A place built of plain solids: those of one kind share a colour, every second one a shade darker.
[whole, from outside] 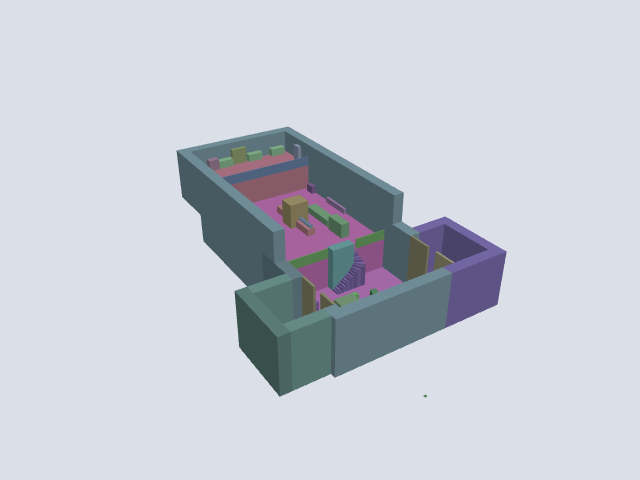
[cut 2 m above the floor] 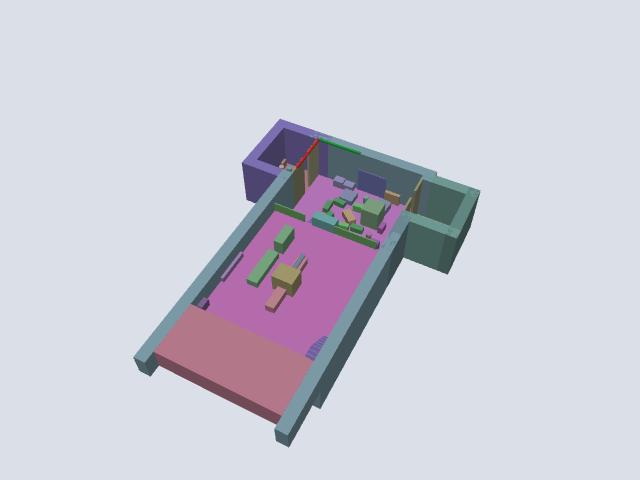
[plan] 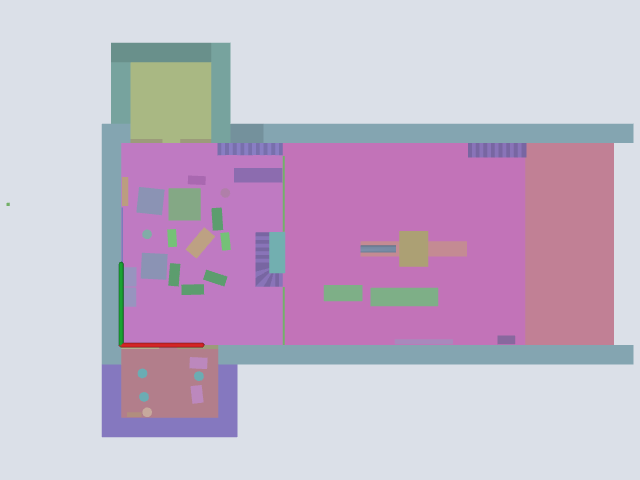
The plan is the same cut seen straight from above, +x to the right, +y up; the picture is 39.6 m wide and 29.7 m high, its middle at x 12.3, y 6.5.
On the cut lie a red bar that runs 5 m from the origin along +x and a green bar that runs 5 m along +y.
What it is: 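16 risers of 0.184 m from the saw floor up to the attic, 2.95 m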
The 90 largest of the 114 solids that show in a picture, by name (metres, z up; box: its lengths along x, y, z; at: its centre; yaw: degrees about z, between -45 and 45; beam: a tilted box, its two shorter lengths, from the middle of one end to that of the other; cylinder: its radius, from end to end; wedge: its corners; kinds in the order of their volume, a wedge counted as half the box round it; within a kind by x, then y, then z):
{
 "wall_stone_1": {"box": [1.2, 14.9, 6.14], "at": [-0.6, 6.25, 2.67]},
 "wall_stone_2": {"box": [1.77, 1.2, 6.14], "at": [-0.32, 13.1, 2.67]},
 "wall_stone_3": {"box": [5.63, 1.2, 6.14], "at": [8.38, 13.1, 2.67]},
 "wall_stone_4": {"box": [5.2, 1.2, 6.14], "at": [8.6, -0.6, 2.67]},
 "wall_stone_5": {"box": [17.4, 1.2, 9.39], "at": [17.5, -0.6, 4.29]},
 "wall_stone_6": {"box": [17.4, 1.2, 9.39], "at": [17.5, 13.1, 4.29]},
 "wall_stone_7": {"box": [7.9, 1.2, 5.95], "at": [27.75, -0.6, 6.01]},
 "wall_stone_8": {"box": [7.9, 1.2, 5.95], "at": [27.75, 13.1, 6.01]},
 "wall_stone_9": {"box": [1.2, 14.9, 3.0], "at": [31.1, 6.25, 7.49]},
 "floor_saw_floorboards_1": {"box": [15.0, 12.5, 3.84], "at": [17.5, 6.25, 1.52]},
 "floor_attic_concrete_1": {"box": [5.5, 12.5, 3.35], "at": [27.75, 6.25, 4.71]},
 "wall_brick_1": {"box": [1.2, 6.9, 6.14], "at": [-0.6, -2.25, 2.67]},
 "wall_brick_2": {"box": [8.4, 1.2, 6.14], "at": [3.0, -5.1, 2.67]},
 "wall_brick_3": {"box": [1.2, 5.7, 6.14], "at": [6.6, -2.85, 2.67]},
 "wall_metal_1": {"box": [1.2, 6.2, 6.14], "at": [-0.03, 15.6, 2.67]},
 "wall_metal_2": {"box": [7.4, 1.2, 6.14], "at": [3.07, 18.1, 2.67]},
 "wall_metal_3": {"box": [1.2, 6.2, 6.14], "at": [6.17, 15.6, 2.67]},
 "floor_gearfloor_brick_1": {"box": [10.0, 12.5, 0.4], "at": [5.0, 6.25, -0.2]},
 "step_1": {"wedge": [[8.3, 3.6, -0.05], [8.3, 3.6, 2.48], [8.9, 3.6, -0.05], [8.9, 3.6, 2.48], [9.16, 4.45, -0.05], [9.16, 4.45, 2.48], [9.39, 4.45, -0.05], [9.39, 4.45, 2.48]]},
 "step_2": {"wedge": [[8.3, 3.6, -0.05], [8.3, 3.6, 2.29], [8.3, 4.15, -0.05], [8.3, 4.15, 2.29], [9.16, 4.28, -0.05], [9.16, 4.28, 2.29], [9.16, 4.65, -0.05], [9.16, 4.65, 2.29]]},
 "step_3": {"wedge": [[8.3, 4.06, -0.05], [8.3, 4.06, 2.1], [8.3, 4.54, -0.05], [8.3, 4.54, 2.1], [9.16, 4.55, -0.05], [9.16, 4.55, 2.1], [9.16, 4.77, -0.05], [9.16, 4.77, 2.1]]},
 "step_4": {"wedge": [[8.3, 4.45, -0.05], [8.3, 4.45, 1.91], [8.3, 4.87, -0.05], [8.3, 4.87, 1.91], [9.16, 4.68, -0.05], [9.16, 4.68, 1.91], [9.16, 4.87, -0.05], [9.16, 4.87, 1.91]]},
 "step_5": {"box": [0.85, 0.32, 1.77], "at": [8.73, 4.95, 0.83]},
 "step_6": {"box": [0.85, 0.32, 1.58], "at": [8.73, 5.18, 0.74]},
 "step_7": {"box": [0.85, 0.32, 1.39], "at": [8.73, 5.42, 0.64]},
 "step_8": {"box": [0.85, 0.32, 1.2], "at": [8.73, 5.65, 0.55]},
 "step_9": {"wedge": [[8.81, 3.6, -0.05], [8.81, 3.6, 2.67], [9.28, 3.6, -0.05], [9.28, 3.6, 2.67], [9.3, 4.45, -0.05], [9.3, 4.45, 2.67], [9.51, 4.45, -0.05], [9.51, 4.45, 2.67]]},
 "step_10": {"wedge": [[9.2, 3.6, -0.05], [9.2, 3.6, 2.87], [9.43, 4.45, -0.05], [9.43, 4.45, 2.87], [9.61, 3.6, -0.05], [9.61, 3.6, 2.87], [9.61, 4.45, -0.05], [9.61, 4.45, 2.87]]},
 "step_11": {"box": [0.32, 0.85, 3.11], "at": [9.69, 4.03, 1.5]},
 "step_12": {"box": [0.32, 0.85, 3.3], "at": [9.92, 4.03, 1.6]},
 "step_13": {"box": [0.32, 0.9, 1.16], "at": [22.8, 12.05, 3.97]},
 "step_14": {"box": [0.32, 0.9, 1.34], "at": [23.04, 12.05, 4.06]},
 "step_15": {"box": [0.32, 0.9, 1.53], "at": [23.27, 12.05, 4.15]},
 "step_16": {"box": [0.32, 0.9, 1.71], "at": [23.51, 12.05, 4.24]},
 "step_17": {"box": [0.32, 0.9, 1.9], "at": [23.75, 12.05, 4.34]},
 "step_18": {"box": [0.32, 0.9, 2.08], "at": [23.98, 12.05, 4.43]},
 "step_19": {"box": [0.32, 0.9, 2.26], "at": [24.22, 12.05, 4.52]},
 "step_20": {"box": [0.32, 0.9, 2.45], "at": [24.45, 12.05, 4.61]},
 "step_21": {"box": [0.32, 0.9, 2.63], "at": [24.69, 12.05, 4.7]},
 "step_22": {"box": [0.32, 0.9, 2.82], "at": [24.92, 12.05, 4.8]},
 "wall_plaster_1": {"box": [2.35, 0.25, 6.14], "at": [1.18, -0.12, 2.67]},
 "wall_plaster_2": {"box": [1.98, 0.25, 6.14], "at": [1.56, 12.62, 2.67]},
 "wall_plaster_3": {"box": [1.92, 0.25, 6.14], "at": [4.61, 12.62, 2.67]},
 "wall_plaster_4": {"box": [2.55, 0.25, 6.14], "at": [4.72, -0.12, 2.67]},
 "pod_gearhouse_timber_1": {"box": [1.0, 2.56, 4.69], "at": [9.65, 5.73, 2.34]},
 "sawframe_1": {"box": [1.8, 2.2, 2.75], "at": [18.1, 5.95, 4.81]},
 "floor_boiler_concrete_1": {"box": [6.0, 4.5, 0.4], "at": [3.0, -2.25, -0.2]},
 "floor_chiproom_concrete_1": {"box": [5.0, 5.0, 0.4], "at": [3.07, 15.0, -0.2]},
 "hopper_plantfra_1": {"box": [2.0, 2.0, 2.48], "at": [3.92, 8.71, 1.24]},
 "boardstack_saw_1": {"box": [2.4, 1.0, 1.62], "at": [13.72, 3.22, 4.25]},
 "boardstack_saw_2": {"box": [4.2, 1.15, 0.76], "at": [17.52, 2.97, 3.82]},
 "step_fra_1": {"box": [0.32, 0.75, 1.58], "at": [7.78, 12.13, 0.74]},
 "step_fra_2": {"box": [0.32, 0.75, 1.77], "at": [8.02, 12.13, 0.83]},
 "step_fra_3": {"box": [0.32, 0.75, 1.96], "at": [8.25, 12.13, 0.93]},
 "step_fra_4": {"box": [0.32, 0.75, 2.15], "at": [8.49, 12.13, 1.03]},
 "step_fra_5": {"box": [0.32, 0.75, 2.34], "at": [8.73, 12.13, 1.12]},
 "step_fra_6": {"box": [0.32, 0.75, 2.72], "at": [9.21, 12.13, 1.31]},
 "step_fra_7": {"box": [0.32, 0.75, 2.92], "at": [9.45, 12.13, 1.41]},
 "step_fra_8": {"box": [0.32, 0.75, 3.11], "at": [9.68, 12.13, 1.5]},
 "step_fra_9": {"box": [0.32, 0.75, 3.3], "at": [9.92, 12.12, 1.6]},
 "dustheap_gear_1": {"box": [1.6, 1.6, 0.9], "at": [1.81, 8.91, 0.45], "yaw": -6.0},
 "dustheap_gear_2": {"box": [1.6, 1.6, 0.7], "at": [2.04, 4.87, 0.35], "yaw": -2.8},
 "rolls_1": {"box": [2.4, 0.95, 0.8], "at": [16.0, 5.95, 3.84]},
 "rolls_2": {"box": [2.4, 0.95, 0.8], "at": [20.2, 5.95, 3.84]},
 "bench_attic_1": {"box": [0.75, 1.8, 0.91], "at": [30.09, 1.45, 6.84]},
 "bench_attic_2": {"box": [0.75, 1.8, 0.88], "at": [30.09, 4.57, 6.83]},
 "bench_attic_3": {"box": [0.75, 1.8, 0.9], "at": [30.09, 8.47, 6.84]},
 "conveyor_layfra_1": {"box": [3.0, 0.9, 1.08], "at": [8.47, 10.5, 0.54]},
 "barrow_gear_1": {"box": [0.65, 1.4, 0.63], "at": [3.29, 4.35, 0.31], "yaw": -4.5},
 "barrow_gear_2": {"box": [1.4, 0.65, 0.64], "at": [4.43, 3.43, 0.32], "yaw": 1.4},
 "barrow_gear_3": {"box": [1.4, 0.65, 0.63], "at": [5.82, 4.15, 0.31], "yaw": -18.1},
 "barrow_gear_4": {"box": [0.65, 1.4, 0.64], "at": [5.95, 7.79, 0.32], "yaw": 3.6},
 "winch_gear_1": {"box": [0.9, 1.2, 0.97], "at": [0.49, 2.96, 0.49]},
 "winch_gear_2": {"box": [0.9, 1.2, 0.8], "at": [0.49, 4.22, 0.4]},
 "bladerack_attic_1": {"box": [0.5, 1.8, 1.85], "at": [30.21, 6.61, 7.31]},
 "rail_attic_1": {"box": [0.12, 11.55, 1.1], "at": [25.06, 5.78, 6.94]},
 "cart_gear_1": {"box": [0.9, 1.8, 0.83], "at": [4.9, 6.32, 0.41], "yaw": -40.1},
 "motor_boiler_1": {"box": [0.7, 1.1, 0.78], "at": [4.69, -3.05, 0.39], "yaw": 6.6},
 "motor_boiler_2": {"box": [1.1, 0.7, 0.9], "at": [4.78, -1.11, 0.45], "yaw": -2.8},
 "grinder_attic_1": {"box": [0.8, 1.2, 1.26], "at": [30.06, 10.03, 7.02]},
 "rail_saw_1": {"box": [0.12, 3.6, 1.1], "at": [10.06, 1.8, 3.99]},
 "rail_saw_2": {"box": [0.12, 4.7, 1.1], "at": [10.06, 9.35, 3.99]},
 "toolchest_gear_1": {"box": [0.55, 1.1, 0.89], "at": [3.15, 6.62, 0.44], "yaw": 3.6},
 "toolchest_gear_2": {"box": [0.55, 1.1, 0.88], "at": [6.46, 6.41, 0.44], "yaw": 5.9},
 "slidingdoor_gear_1": {"box": [0.1, 3.4, 3.1], "at": [0.06, 6.81, 1.55]},
 "beltguard_gear_1": {"box": [0.4, 1.8, 1.44], "at": [0.24, 9.5, 0.72]},
 "cabinet_attic_1": {"box": [1.0, 0.45, 1.89], "at": [27.05, 0.27, 7.34]},
 "cant_saw_1": {"box": [3.6, 0.32, 0.63], "at": [18.73, 0.2, 3.75]},
 "toolchest_saw_1": {"box": [1.1, 0.55, 0.91], "at": [23.83, 0.32, 3.89]},
 "toolchest_fillfra_1": {"box": [1.1, 0.55, 0.89], "at": [4.67, 10.2, 0.45], "yaw": -2.3}
}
